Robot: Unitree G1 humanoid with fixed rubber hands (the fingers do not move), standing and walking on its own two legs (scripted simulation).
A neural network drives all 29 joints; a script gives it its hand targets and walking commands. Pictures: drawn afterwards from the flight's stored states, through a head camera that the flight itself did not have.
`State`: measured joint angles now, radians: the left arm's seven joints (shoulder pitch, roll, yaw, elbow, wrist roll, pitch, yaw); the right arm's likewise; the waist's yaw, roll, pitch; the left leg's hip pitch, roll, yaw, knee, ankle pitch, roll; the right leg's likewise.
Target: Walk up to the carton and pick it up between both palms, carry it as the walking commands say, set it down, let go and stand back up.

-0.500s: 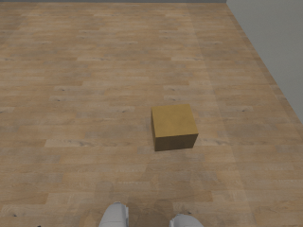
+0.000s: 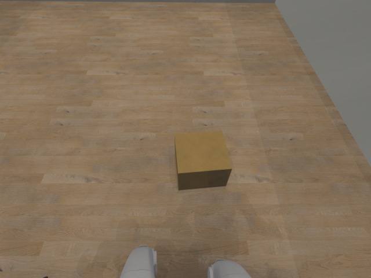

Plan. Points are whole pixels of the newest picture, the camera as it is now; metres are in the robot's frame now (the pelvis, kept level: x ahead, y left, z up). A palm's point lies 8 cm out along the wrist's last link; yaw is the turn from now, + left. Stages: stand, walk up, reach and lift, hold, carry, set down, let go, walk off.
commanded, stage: walk up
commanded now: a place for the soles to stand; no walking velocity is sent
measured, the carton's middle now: (200, 160) +0.75 -0.09 -0.62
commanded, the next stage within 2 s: none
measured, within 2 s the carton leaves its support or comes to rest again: neither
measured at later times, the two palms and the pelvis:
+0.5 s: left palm out of the picture +0.11 +0.27 -0.09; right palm out of the picture +0.09 -0.41 -0.09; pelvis +0.04 -0.07 +0.00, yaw +0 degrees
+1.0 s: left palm (92, 271) +0.15 +0.22 -0.10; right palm out of the picture +0.12 -0.47 -0.09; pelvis +0.08 -0.12 -0.01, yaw +0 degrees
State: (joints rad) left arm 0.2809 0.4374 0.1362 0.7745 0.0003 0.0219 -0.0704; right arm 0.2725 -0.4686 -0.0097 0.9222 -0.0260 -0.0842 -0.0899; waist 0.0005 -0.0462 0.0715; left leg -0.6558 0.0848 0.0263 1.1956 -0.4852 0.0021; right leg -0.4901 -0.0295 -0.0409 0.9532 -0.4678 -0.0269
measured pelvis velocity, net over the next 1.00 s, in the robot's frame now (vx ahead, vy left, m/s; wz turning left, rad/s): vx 0.08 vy -0.12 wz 0.00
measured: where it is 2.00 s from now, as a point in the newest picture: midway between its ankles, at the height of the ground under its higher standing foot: outside the picture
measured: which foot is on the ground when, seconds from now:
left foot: up 0.00-0.10, down 0.12-0.36, up 0.38-0.64, down 0.66-0.90, up 0.92-1.00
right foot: down 0.00-0.14, up 0.16-0.36, down 0.38-0.66, up 0.68-0.90, down 0.92-1.00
